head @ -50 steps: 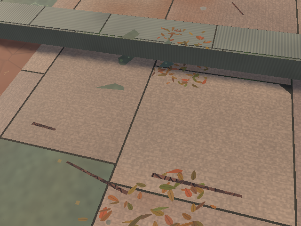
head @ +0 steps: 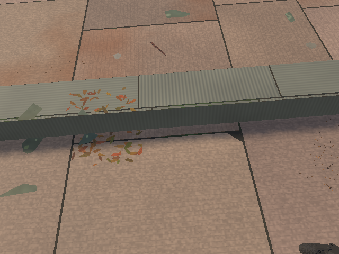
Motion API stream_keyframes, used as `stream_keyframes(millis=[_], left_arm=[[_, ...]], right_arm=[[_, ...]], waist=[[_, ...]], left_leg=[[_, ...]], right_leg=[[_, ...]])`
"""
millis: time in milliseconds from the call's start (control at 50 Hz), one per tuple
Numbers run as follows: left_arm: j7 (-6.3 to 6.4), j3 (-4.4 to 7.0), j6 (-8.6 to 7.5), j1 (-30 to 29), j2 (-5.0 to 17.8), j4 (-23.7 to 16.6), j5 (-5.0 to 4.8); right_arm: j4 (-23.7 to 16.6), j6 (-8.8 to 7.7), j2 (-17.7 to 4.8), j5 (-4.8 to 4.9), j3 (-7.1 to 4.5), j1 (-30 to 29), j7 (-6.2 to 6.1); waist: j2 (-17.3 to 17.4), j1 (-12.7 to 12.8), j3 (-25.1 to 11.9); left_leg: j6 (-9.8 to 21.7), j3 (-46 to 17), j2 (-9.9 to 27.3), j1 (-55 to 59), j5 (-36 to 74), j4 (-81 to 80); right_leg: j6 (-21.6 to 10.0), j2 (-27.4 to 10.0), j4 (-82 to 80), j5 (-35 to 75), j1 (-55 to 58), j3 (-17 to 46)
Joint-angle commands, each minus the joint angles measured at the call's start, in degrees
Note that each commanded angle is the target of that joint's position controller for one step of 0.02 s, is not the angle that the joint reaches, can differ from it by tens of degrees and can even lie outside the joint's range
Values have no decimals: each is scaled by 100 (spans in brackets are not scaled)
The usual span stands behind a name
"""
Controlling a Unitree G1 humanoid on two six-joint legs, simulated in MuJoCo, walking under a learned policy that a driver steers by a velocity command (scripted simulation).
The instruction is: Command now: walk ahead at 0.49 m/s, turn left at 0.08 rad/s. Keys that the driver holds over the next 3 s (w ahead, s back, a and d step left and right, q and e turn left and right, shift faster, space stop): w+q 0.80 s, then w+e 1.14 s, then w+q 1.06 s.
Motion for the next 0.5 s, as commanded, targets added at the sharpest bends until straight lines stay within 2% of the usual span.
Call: stream_keyframes(millis=[20, 60, 80, 100, 120, 140, 160, 180, 200, 220, 240, 260, 280, 320, 360, 420, 460, 500], left_arm=[[35, 263, 1, 441, 956, -11, 19], [60, 282, 55, 400, 1005, 40, 20], [79, 296, 76, 332, 1065, 30, 37], [101, 309, 108, 279, 1128, 9, 69], [119, 292, 156, 116, 1141, -44, 88], [150, 226, 152, 51, 1042, -180, 162], [75, 43, 35, 807, 431, -306, 213], [1, 26, -118, 575, 652, -298, 134], [-82, 104, -250, -129, 966, -531, -96], [-103, 75, -341, -557, 941, -660, -97], [-97, 84, -380, -728, 884, -701, 23], [-84, 113, -361, -658, 873, -714, 116], [-73, 111, -318, -537, 814, -713, 155], [-38, 70, -227, -409, 664, -692, 196], [-4, 3, -191, -799, 511, -827, 206], [-30, -61, -231, -1550, 341, -973, 170], [-65, -31, -265, -1840, 416, -1048, 84], [-89, 43, -295, -1930, 576, -1082, 34]], right_arm=[[-634, -147, -387, 56, -42, -954, 138], [-646, -151, -427, 61, -50, -823, 211], [-597, -138, -514, 56, -89, -580, 215], [-499, -113, -665, 49, -166, -163, 194], [-311, -93, -867, 36, -276, 610, 156], [-178, -55, -1116, 8, -352, 1526, 100], [-133, -53, -1667, -2, -489, 1962, 97], [-30, -29, -1133, 103, -386, 2134, 84], [-115, 14, -930, 90, -316, 1744, 21], [-213, 56, -866, 39, -289, 1378, -8], [-266, 79, -790, 8, -251, 1128, -15], [-321, 73, -724, -48, -214, 997, -33], [-359, 84, -712, -46, -209, 891, -47], [-321, 83, -766, 4, -226, 866, -95], [-251, 96, -948, 33, -281, 960, -160], [-99, 179, -1040, 94, -318, 1271, -233], [1, 231, -1078, 115, -333, 1512, -256], [35, 270, -1017, 144, -326, 1587, -272]], waist=[[-597, 259, 376], [-640, 126, 265], [-725, -21, 42], [-829, -243, -316], [-763, -693, -801], [-488, -1104, -1470], [959, -729, -2227], [848, -950, -2464], [499, -1008, -1481], [-116, -893, -888], [-468, -685, -395], [-403, -478, -267], [-224, -341, -228], [-54, -237, -190], [-21, -332, -68], [58, -665, -88], [129, -784, -125], [219, -756, -168]], left_leg=[[273, 102, -72, -309, -232, -317], [491, 197, -218, -158, -786, -410], [605, 318, -407, 257, -1071, -374], [736, 466, -640, 848, -1332, -280], [913, 587, -820, 1882, -1156, -444], [1234, -304, -183, 3652, -873, -288], [2393, -3271, 1336, 5945, -1599, -386], [2459, -4601, 1522, 6386, -2551, -1296], [2119, -3841, 1379, 5683, -2936, -1482], [1928, -3235, 1161, 4756, -2640, -1630], [1869, -2804, 947, 3928, -2022, -1779], [1833, -2482, 752, 3405, -1449, -1913], [1845, -2299, 607, 3096, -1119, -2014], [1882, -1886, 466, 2611, -518, -2079], [1787, -1498, 254, 2187, -305, -2111], [1434, -1246, -66, 1879, -753, -1946], [1335, -1499, 21, 2046, -1144, -1816], [1236, -1879, 164, 2479, -1470, -1505]], right_leg=[[-578, -1814, -256, 2068, 268, 466], [-481, -1894, 92, 3187, 651, 296], [-416, -1861, 414, 4302, 742, 178], [-354, -1794, 963, 5529, 828, 60], [-213, -1591, 1984, 6252, 654, -198], [-41, -1460, 3433, 5184, -484, -291], [533, -337, 5895, 983, -2991, -406], [548, -94, 6460, -1359, -3959, 250], [468, -497, 6526, -971, -4483, 414], [402, -734, 6145, -579, -4419, 294], [433, -879, 5642, -372, -4266, 197], [482, -1021, 5279, -204, -3909, 184], [574, -1063, 5026, -154, -3698, 138], [793, -1095, 4500, -85, -3528, -39], [969, -1014, 3644, 497, -3387, -191], [1038, -704, 2235, 1907, -2757, -263], [1032, -570, 1795, 2207, -2554, -181], [947, -575, 1442, 2020, -2512, 28]])
Next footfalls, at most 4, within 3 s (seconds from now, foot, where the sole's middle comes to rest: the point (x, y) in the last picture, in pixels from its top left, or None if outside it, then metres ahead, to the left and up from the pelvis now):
0.14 left None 0.28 0.12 -0.78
0.60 right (206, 229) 0.57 -0.04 -0.78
1.06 left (134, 202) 0.68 0.27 -0.78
1.56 right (167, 151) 0.95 0.15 -0.78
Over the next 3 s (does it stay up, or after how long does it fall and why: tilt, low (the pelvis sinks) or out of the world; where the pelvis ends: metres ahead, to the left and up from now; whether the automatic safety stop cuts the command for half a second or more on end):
stays up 1.65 0.25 0.13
